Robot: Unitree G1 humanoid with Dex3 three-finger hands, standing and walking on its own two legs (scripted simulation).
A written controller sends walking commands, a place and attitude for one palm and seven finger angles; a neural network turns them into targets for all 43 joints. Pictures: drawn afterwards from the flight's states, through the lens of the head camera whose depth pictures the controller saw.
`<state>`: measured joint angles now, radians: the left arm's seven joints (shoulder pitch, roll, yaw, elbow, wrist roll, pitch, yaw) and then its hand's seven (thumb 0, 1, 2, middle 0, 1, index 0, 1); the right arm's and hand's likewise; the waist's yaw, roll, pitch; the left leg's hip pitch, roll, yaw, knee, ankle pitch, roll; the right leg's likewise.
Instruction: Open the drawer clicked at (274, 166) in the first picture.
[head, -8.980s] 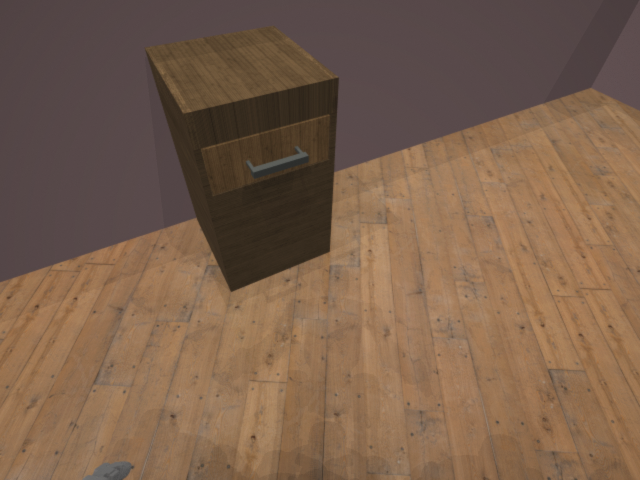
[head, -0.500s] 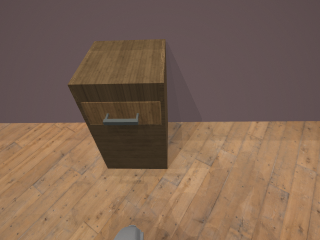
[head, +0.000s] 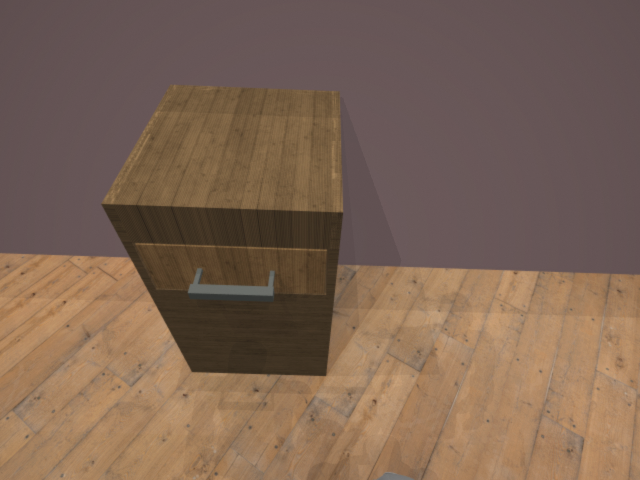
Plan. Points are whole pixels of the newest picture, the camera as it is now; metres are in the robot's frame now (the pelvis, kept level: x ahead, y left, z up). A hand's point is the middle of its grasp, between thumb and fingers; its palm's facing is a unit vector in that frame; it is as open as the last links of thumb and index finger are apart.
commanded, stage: come to a stop and stand still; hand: left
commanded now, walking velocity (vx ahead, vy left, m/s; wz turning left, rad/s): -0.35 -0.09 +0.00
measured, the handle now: (233, 283) +0.52 +0.21 -0.21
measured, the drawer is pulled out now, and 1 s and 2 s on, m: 0.00 0.00 0.00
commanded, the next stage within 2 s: look again from close up in 1.62 s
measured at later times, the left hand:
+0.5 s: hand out of the picture +0.09 +0.14 -0.15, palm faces +0.04 -0.96 -0.28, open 7.4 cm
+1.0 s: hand out of the picture -0.03 +0.16 -0.18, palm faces +0.01 -0.99 -0.16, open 7.4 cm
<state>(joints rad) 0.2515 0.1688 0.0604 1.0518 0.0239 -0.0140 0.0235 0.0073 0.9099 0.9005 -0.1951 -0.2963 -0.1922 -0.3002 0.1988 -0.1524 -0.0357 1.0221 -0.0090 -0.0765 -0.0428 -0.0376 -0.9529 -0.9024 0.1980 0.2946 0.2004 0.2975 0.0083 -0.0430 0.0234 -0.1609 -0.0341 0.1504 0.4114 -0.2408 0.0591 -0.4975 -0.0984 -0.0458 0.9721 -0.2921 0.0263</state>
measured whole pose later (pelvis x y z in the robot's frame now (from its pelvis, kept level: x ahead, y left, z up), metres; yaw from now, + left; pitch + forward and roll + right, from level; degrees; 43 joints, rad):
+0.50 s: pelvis +0.01 -0.05 +0.00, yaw +1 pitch +0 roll +4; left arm 0.15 0.14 0.04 0.97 0.03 0.03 0.03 0.01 0.90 0.90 -0.20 -0.30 -0.20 -0.30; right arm 0.22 -0.22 -0.07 1.04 -0.02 0.08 -0.01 0.01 -0.91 -0.90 0.19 0.29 0.20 0.30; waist 0.00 0.03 0.08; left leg -0.36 0.00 -0.04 1.01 -0.41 -0.05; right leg -0.35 -0.05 -0.08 0.46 -0.12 -0.07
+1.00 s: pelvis +0.00 -0.02 +0.00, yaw -1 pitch +3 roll +1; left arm 0.33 0.17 0.05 1.14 0.02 0.04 0.00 0.01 0.91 0.90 -0.20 -0.30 -0.19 -0.30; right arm 0.42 -0.07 0.01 1.12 -0.02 -0.03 -0.06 0.01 -0.90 -0.90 0.20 0.29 0.20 0.30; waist -0.03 -0.04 -0.01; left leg -0.07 -0.02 0.04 0.31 -0.28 0.02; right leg -0.38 -0.02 -0.02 0.82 -0.36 0.03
